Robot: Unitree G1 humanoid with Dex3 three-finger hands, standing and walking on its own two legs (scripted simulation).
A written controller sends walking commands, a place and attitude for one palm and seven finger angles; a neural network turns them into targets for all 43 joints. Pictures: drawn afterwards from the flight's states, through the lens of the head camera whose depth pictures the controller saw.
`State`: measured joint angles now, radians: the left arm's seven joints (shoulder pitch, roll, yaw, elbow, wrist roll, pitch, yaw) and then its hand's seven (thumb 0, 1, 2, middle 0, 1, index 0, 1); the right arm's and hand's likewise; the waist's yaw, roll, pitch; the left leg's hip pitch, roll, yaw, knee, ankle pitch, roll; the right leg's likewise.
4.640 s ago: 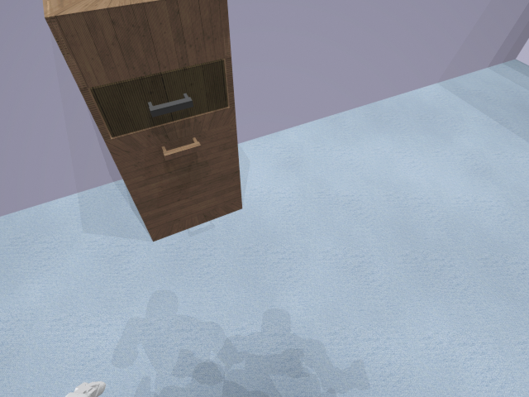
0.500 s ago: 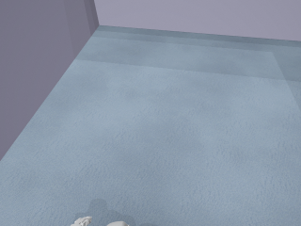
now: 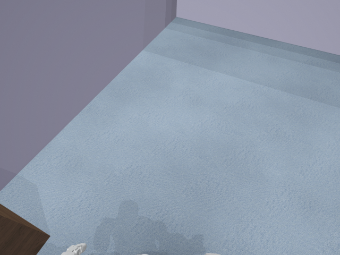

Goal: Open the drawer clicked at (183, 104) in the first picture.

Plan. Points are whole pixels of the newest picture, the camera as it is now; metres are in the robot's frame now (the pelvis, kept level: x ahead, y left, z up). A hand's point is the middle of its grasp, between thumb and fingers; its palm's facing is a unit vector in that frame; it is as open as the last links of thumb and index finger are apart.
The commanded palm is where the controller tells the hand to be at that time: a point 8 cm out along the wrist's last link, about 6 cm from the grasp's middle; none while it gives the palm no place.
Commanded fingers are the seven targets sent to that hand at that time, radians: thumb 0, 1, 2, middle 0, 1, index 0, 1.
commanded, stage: turn to face it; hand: left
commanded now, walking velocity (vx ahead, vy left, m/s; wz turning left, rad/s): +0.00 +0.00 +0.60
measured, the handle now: out of the picture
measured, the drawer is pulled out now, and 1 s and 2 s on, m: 0.00 0.00 0.00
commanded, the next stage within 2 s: take the last steps up to it in 1.76 s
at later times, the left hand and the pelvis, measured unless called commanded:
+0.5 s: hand out of the picture -0.04 +0.23 -0.19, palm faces +0.36 -0.90 -0.24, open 7.4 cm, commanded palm none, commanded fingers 0.00 0.90 0.90 -0.20 -0.30 -0.20 -0.30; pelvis -0.02 +0.02 -0.01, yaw +20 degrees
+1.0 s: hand out of the picture -0.01 +0.23 -0.13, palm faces +0.57 -0.77 -0.29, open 7.4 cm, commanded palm none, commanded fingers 0.00 0.90 0.90 -0.20 -0.30 -0.20 -0.30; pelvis +0.00 -0.01 +0.00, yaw +38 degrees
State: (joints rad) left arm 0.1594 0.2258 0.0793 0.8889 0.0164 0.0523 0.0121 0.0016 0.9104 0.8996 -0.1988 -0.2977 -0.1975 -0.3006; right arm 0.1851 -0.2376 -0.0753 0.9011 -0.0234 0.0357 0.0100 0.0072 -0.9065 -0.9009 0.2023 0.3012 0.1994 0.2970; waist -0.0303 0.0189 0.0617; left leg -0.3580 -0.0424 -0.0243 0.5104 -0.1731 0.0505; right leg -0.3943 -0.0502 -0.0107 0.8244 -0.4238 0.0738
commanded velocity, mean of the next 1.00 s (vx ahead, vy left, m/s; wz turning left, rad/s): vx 0.00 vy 0.00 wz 0.60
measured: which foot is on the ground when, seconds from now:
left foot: down 0.00-0.08, up 0.10-0.42, down 0.44-0.90, up 0.92-1.00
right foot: up 0.00-0.06, down 0.08-0.44, up 0.46-0.88, down 0.90-1.00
